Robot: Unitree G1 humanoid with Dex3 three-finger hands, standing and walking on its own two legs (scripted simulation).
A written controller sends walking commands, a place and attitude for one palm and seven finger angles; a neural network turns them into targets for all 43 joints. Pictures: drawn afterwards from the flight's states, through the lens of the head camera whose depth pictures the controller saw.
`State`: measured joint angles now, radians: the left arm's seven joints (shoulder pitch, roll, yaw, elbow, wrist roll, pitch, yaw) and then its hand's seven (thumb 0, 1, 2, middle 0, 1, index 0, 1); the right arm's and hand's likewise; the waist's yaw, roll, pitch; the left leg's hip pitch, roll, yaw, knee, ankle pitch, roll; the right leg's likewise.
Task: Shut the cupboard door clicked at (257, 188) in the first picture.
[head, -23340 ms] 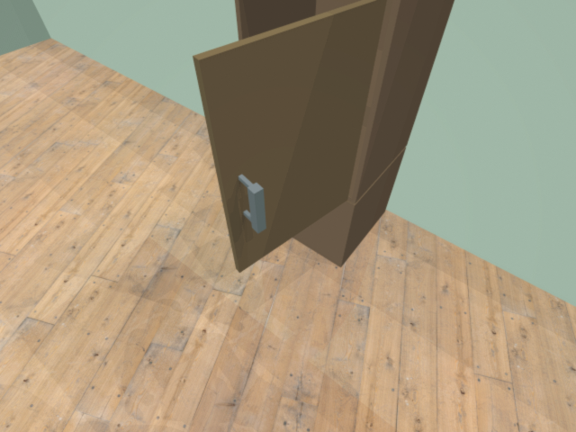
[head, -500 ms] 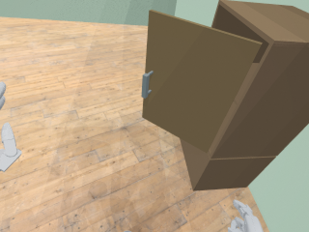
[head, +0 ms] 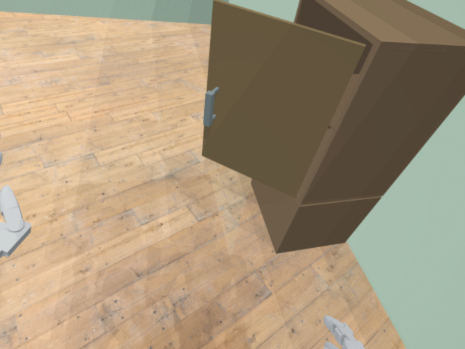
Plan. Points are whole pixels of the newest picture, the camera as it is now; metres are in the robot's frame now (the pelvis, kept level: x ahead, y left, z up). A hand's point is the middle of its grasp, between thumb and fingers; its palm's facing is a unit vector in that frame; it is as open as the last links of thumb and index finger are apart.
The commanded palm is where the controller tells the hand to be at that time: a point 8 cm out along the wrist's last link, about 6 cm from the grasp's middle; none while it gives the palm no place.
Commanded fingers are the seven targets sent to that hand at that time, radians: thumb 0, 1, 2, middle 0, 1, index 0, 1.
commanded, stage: stop stepping back and stand still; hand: left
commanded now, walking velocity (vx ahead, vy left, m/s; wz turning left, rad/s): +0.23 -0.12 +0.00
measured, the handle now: (211, 106) +0.89 +0.07 -0.07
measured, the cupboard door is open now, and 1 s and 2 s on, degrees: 50 50 50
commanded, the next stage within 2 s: let the arm hang, fingers relaxed in 0.46 s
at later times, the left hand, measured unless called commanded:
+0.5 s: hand out of the picture +0.18 +0.31 +0.17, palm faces +0.39 -0.79 -0.48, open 7.4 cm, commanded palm +0.12 +0.35 +0.17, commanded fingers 0.00 0.90 0.90 -0.20 -0.30 -0.20 -0.30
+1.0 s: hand out of the picture +0.02 +0.24 -0.18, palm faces +0.04 -0.98 -0.18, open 6.9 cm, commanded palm none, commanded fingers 0.00 0.90 0.90 -0.20 -0.30 -0.20 -0.30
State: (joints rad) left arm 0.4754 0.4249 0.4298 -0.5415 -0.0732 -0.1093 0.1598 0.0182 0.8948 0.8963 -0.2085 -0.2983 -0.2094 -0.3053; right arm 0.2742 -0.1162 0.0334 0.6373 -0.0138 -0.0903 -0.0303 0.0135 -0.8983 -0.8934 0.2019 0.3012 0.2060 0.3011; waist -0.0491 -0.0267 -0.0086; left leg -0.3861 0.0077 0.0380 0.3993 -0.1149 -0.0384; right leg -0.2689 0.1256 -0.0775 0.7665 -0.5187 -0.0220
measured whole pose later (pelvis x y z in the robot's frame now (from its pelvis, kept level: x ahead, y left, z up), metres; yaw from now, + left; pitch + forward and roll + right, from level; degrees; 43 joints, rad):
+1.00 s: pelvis -0.03 +0.06 +0.00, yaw +1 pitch -1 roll -1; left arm 0.24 0.20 0.02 0.95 0.01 0.02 0.02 -0.06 0.98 0.89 -0.21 -0.30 -0.21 -0.30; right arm 0.25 -0.17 0.00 0.99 -0.03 0.04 -0.02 0.01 -0.90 -0.89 0.20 0.30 0.20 0.30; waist 0.00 -0.03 0.05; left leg -0.27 0.05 0.05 0.50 -0.21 0.00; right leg -0.19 0.00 -0.14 0.45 -0.25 -0.04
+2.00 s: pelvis -0.04 +0.09 +0.00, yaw -2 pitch -2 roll +0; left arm 0.32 0.15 0.02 1.15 0.02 0.00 0.04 0.00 0.91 0.90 -0.20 -0.30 -0.20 -0.30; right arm 0.32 -0.13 -0.01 1.13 -0.01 0.00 -0.03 0.00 -0.90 -0.89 0.20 0.30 0.20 0.30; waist -0.01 0.00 0.03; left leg -0.20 0.01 0.12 0.41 -0.18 0.04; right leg -0.17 -0.03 -0.07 0.41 -0.21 0.01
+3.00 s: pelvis -0.03 +0.06 +0.00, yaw +17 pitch +3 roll -1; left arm 0.11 0.23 0.07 0.89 0.02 0.04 0.02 0.01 0.91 0.90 -0.20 -0.30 -0.20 -0.30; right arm 0.24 -0.21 -0.06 0.96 -0.03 0.04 -0.01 0.00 -0.90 -0.89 0.20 0.30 0.21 0.30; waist -0.04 0.03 0.10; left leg -0.36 -0.06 -0.15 0.47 -0.14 0.01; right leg -0.39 0.00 0.02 0.84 -0.44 0.06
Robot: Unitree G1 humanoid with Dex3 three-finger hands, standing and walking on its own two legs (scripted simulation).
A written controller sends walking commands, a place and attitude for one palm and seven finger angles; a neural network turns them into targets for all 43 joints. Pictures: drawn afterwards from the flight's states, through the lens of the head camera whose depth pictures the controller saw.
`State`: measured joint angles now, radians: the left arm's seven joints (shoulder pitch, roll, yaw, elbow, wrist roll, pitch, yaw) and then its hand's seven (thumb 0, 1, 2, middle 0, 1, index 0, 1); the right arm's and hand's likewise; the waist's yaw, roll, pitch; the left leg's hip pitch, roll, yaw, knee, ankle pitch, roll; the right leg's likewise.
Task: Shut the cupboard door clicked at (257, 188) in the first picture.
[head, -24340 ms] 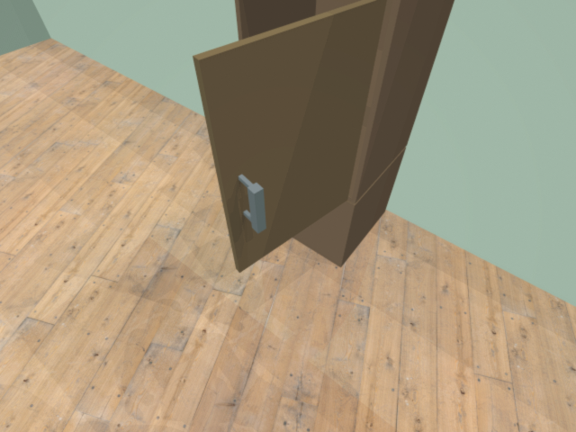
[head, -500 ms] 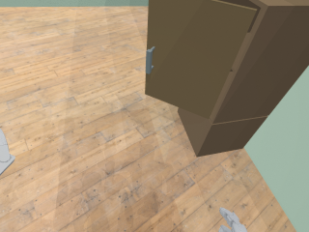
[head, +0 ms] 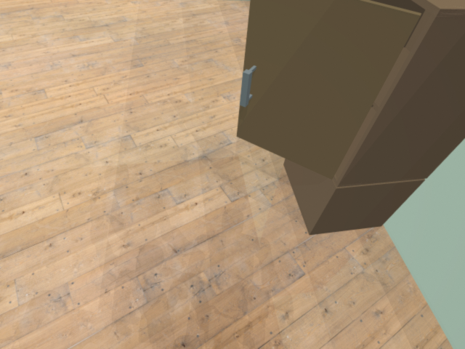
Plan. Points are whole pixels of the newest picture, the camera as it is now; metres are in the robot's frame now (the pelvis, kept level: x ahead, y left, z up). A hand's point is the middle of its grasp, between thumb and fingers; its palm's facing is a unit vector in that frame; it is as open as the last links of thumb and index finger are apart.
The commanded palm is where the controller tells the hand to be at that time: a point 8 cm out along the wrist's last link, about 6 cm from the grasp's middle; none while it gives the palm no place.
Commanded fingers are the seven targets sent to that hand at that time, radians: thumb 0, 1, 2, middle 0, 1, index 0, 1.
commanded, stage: let the arm hang, fingers relaxed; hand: left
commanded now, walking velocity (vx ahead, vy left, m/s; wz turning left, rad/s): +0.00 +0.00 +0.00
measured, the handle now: (248, 86) +0.92 -0.01 -0.07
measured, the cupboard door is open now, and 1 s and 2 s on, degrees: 50 50 50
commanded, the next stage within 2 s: look to check the result in 0.66 s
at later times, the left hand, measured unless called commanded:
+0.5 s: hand out of the picture -0.03 +0.17 -0.18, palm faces +0.00 -0.99 -0.14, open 7.3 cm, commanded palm none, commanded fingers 0.00 0.90 0.90 -0.20 -0.30 -0.20 -0.30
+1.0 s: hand out of the picture -0.02 +0.20 -0.17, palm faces -0.01 -0.98 -0.20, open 7.3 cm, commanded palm none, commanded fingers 0.00 0.90 0.90 -0.20 -0.30 -0.20 -0.30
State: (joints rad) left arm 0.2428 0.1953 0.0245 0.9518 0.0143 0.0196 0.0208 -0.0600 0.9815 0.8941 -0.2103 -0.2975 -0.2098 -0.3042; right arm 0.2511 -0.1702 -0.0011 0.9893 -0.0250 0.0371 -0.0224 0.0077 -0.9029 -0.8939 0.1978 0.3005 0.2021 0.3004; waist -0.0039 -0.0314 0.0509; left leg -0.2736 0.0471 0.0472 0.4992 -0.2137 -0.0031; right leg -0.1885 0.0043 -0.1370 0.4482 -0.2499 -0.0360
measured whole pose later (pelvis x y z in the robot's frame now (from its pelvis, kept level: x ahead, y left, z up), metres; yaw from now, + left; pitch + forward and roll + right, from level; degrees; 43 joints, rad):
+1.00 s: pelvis +0.00 +0.03 +0.00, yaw -3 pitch -2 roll +0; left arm 0.32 0.15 0.02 1.15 0.02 0.00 0.04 0.00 0.91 0.90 -0.20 -0.30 -0.20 -0.30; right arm 0.32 -0.13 -0.01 1.13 -0.01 0.00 -0.03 0.00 -0.90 -0.89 0.20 0.30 0.20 0.30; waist -0.01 0.00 0.03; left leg -0.20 0.01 0.12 0.41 -0.18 0.04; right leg -0.17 -0.03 -0.07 0.41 -0.21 0.01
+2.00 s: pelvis +0.00 -0.01 +0.00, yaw +16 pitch +3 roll -1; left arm 0.11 0.23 0.07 0.89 0.02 0.04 0.02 0.01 0.91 0.90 -0.20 -0.30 -0.20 -0.30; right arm 0.24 -0.21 -0.06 0.96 -0.03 0.04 -0.01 0.00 -0.90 -0.89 0.20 0.30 0.21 0.30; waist -0.04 0.03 0.10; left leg -0.36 -0.06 -0.15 0.47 -0.14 0.01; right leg -0.39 0.00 0.02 0.84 -0.44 0.06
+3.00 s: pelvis +0.18 +0.03 +0.01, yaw +56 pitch +1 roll +2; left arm 0.28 0.15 0.05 0.93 0.03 -0.04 0.02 0.01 0.92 0.90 -0.20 -0.30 -0.21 -0.30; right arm 0.18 -0.23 -0.07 0.95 -0.02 0.04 0.03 0.01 -0.91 -0.89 0.20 0.30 0.20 0.30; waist -0.03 0.00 0.09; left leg -0.56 0.05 0.06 1.08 -0.31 -0.02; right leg -0.16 -0.11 -0.29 0.45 -0.29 -0.03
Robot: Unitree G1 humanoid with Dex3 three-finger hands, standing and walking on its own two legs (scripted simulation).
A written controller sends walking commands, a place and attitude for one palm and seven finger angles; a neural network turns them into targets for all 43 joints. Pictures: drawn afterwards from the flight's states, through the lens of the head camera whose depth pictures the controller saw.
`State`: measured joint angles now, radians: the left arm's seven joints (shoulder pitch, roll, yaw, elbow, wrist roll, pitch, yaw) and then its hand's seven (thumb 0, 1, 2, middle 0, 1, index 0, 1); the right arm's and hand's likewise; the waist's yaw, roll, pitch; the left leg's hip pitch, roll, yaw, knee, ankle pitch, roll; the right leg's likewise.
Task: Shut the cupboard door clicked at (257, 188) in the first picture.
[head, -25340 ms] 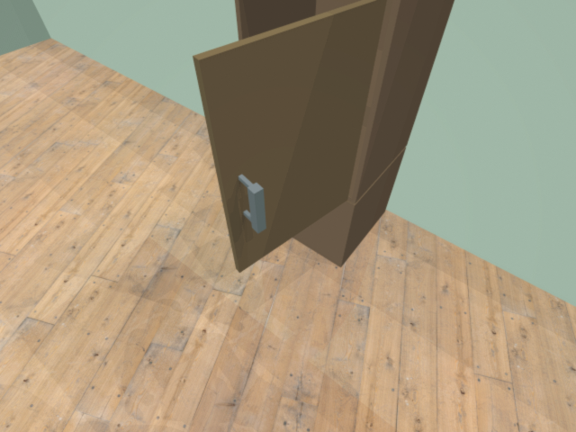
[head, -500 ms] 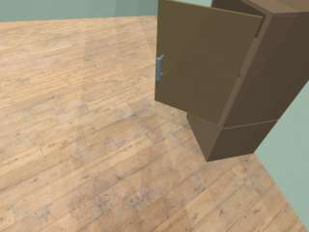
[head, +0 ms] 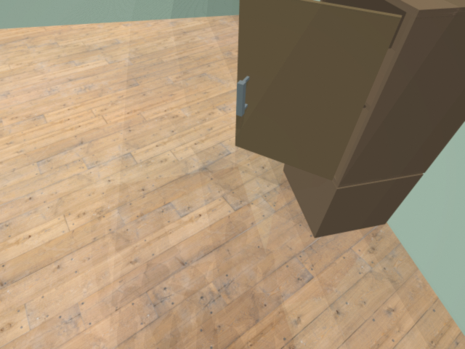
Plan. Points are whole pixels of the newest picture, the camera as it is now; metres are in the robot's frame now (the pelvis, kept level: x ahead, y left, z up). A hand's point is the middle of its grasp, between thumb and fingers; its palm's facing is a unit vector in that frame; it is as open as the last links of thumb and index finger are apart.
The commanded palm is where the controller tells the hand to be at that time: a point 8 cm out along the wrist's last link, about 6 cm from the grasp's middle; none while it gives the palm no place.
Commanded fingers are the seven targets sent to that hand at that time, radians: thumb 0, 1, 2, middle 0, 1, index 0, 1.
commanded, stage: look to check the result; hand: left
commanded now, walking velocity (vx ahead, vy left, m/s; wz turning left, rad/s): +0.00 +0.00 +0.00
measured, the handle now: (243, 96) +0.93 +0.01 -0.07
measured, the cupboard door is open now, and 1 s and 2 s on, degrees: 50 50 50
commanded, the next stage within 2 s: walk to a spot facing it in 0.28 s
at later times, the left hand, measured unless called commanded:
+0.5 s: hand out of the picture +0.04 +0.20 -0.17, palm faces +0.02 -0.97 -0.26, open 7.3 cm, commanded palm none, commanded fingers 0.00 0.90 0.90 -0.20 -0.30 -0.20 -0.30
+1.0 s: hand out of the picture +0.06 +0.20 -0.16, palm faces +0.29 -0.91 -0.28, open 7.3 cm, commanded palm none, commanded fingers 0.00 0.90 0.90 -0.20 -0.30 -0.20 -0.30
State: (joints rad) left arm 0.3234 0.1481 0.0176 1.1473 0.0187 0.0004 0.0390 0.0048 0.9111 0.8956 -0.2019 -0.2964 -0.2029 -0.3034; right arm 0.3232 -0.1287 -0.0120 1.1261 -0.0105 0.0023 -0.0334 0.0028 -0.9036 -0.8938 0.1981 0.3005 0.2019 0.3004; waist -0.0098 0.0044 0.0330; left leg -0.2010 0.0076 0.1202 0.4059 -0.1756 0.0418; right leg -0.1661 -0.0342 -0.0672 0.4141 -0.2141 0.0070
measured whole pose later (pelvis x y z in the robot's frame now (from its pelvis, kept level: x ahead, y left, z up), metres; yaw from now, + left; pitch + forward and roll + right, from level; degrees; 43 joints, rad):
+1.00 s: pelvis +0.01 -0.03 +0.00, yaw +18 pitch +3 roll -1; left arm 0.11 0.23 0.07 0.89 0.02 0.04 0.02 0.01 0.91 0.90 -0.20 -0.30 -0.20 -0.30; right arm 0.24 -0.21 -0.06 0.96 -0.03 0.04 -0.01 0.00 -0.90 -0.89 0.20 0.30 0.21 0.30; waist -0.04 0.03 0.10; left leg -0.36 -0.06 -0.15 0.47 -0.14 0.01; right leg -0.39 0.00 0.02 0.84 -0.44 0.06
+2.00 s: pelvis +0.19 +0.01 +0.00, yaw +59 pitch +1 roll +2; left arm 0.28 0.15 0.05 0.93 0.03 -0.04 0.02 0.01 0.92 0.90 -0.20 -0.30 -0.21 -0.30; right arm 0.18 -0.23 -0.07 0.95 -0.02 0.04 0.03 0.01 -0.91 -0.89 0.20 0.30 0.20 0.30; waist -0.03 0.00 0.09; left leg -0.56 0.05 0.06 1.08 -0.31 -0.02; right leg -0.16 -0.11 -0.29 0.45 -0.29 -0.03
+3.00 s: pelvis +0.27 +0.13 -0.02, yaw +44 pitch +0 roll -1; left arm 0.11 0.27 0.08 0.87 0.02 0.06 -0.02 0.01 0.91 0.90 -0.20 -0.30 -0.20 -0.30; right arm 0.27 -0.23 -0.05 0.94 -0.02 0.02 -0.03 0.00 -0.90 -0.89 0.20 0.30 0.20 0.30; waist -0.02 0.02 0.11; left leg -0.19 0.14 0.20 0.62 -0.41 -0.03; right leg -0.29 0.00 -0.09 0.60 -0.26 0.00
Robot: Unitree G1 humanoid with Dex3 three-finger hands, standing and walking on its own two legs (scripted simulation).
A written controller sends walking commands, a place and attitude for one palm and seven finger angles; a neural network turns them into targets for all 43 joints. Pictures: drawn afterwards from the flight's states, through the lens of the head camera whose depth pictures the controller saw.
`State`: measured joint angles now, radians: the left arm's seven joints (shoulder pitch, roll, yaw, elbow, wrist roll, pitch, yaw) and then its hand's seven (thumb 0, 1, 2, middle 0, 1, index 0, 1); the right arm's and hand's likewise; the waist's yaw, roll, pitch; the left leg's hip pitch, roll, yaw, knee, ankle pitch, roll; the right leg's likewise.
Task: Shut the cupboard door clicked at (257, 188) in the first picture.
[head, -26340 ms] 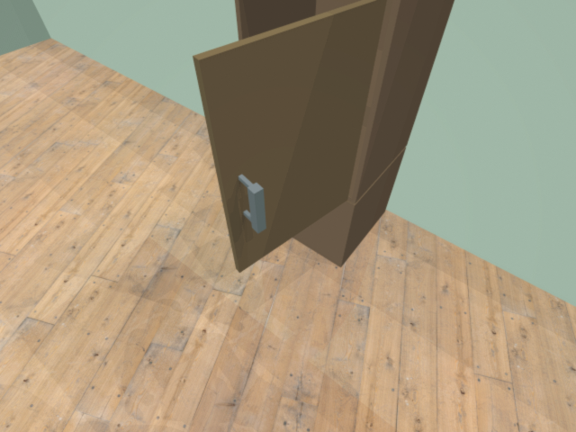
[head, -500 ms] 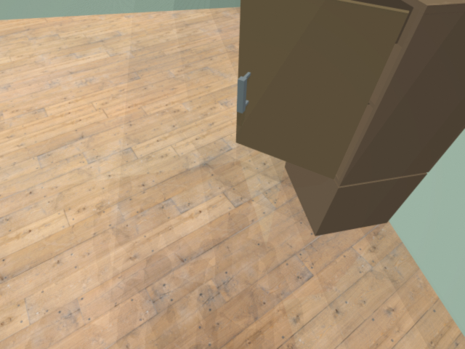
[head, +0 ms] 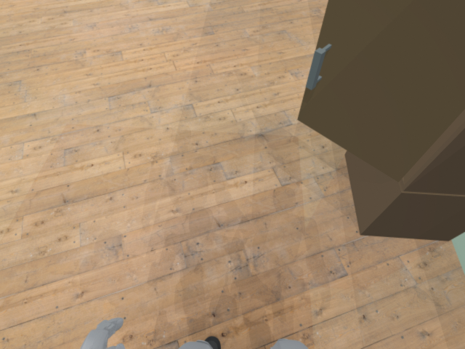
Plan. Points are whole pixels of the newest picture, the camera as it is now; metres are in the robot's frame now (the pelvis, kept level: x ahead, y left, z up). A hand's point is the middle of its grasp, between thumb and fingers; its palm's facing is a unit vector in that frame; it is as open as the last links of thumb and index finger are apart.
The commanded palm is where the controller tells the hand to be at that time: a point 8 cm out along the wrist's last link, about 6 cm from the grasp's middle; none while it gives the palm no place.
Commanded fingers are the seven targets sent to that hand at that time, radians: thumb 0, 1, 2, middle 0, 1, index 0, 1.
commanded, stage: walk to a spot facing it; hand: left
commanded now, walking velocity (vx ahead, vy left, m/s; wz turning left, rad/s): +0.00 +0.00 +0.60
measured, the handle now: (319, 66) +0.88 -0.25 -0.07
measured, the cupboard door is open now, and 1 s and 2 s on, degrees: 50 50 50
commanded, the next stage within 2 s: turn to face it in 1.12 s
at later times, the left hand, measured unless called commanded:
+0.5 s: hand out of the picture -0.04 +0.19 -0.19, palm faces +0.38 -0.89 -0.27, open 7.3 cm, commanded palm none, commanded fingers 0.00 0.90 0.90 -0.20 -0.30 -0.20 -0.30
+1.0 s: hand out of the picture +0.10 +0.16 -0.16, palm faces +0.64 -0.73 -0.24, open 7.3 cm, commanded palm none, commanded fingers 0.00 0.90 0.90 -0.20 -0.30 -0.20 -0.30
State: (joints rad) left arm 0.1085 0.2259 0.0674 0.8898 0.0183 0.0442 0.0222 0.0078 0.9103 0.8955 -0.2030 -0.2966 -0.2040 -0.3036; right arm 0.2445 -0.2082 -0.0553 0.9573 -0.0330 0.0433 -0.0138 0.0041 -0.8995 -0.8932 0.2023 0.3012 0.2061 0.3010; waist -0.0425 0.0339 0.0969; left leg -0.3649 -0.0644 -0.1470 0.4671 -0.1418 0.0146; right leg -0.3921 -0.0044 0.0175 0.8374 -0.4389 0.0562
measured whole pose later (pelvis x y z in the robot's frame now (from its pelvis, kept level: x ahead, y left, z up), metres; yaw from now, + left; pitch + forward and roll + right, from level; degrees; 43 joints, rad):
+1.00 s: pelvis +0.18 -0.01 +0.01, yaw +41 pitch +1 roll +2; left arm 0.28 0.15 0.05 0.93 0.03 -0.04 0.02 0.01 0.92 0.90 -0.20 -0.30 -0.21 -0.30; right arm 0.18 -0.23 -0.07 0.95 -0.02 0.04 0.03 0.01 -0.91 -0.89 0.20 0.30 0.20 0.30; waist -0.03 0.00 0.09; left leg -0.56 0.05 0.06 1.08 -0.31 -0.02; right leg -0.16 -0.11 -0.29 0.45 -0.29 -0.03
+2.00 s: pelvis +0.30 +0.08 -0.01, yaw +26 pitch +0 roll -1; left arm 0.11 0.27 0.08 0.87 0.02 0.06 -0.02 0.01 0.91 0.90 -0.20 -0.30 -0.20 -0.30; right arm 0.27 -0.23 -0.05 0.94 -0.02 0.02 -0.03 0.00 -0.90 -0.89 0.20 0.30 0.20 0.30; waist -0.02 0.02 0.11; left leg -0.19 0.14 0.20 0.62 -0.41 -0.03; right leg -0.29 0.00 -0.09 0.60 -0.26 0.00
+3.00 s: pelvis +0.31 +0.10 +0.00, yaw -9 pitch +1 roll +0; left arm 0.17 0.23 0.05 0.87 0.03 0.05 -0.01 0.01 0.91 0.90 -0.21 -0.30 -0.21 -0.30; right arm 0.19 -0.25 -0.05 0.89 -0.01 0.05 -0.02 0.01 -0.90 -0.89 0.20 0.30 0.20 0.30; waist -0.01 0.00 0.08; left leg -0.44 0.06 0.04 0.89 -0.42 -0.08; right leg -0.29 0.02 0.05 0.53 -0.27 -0.01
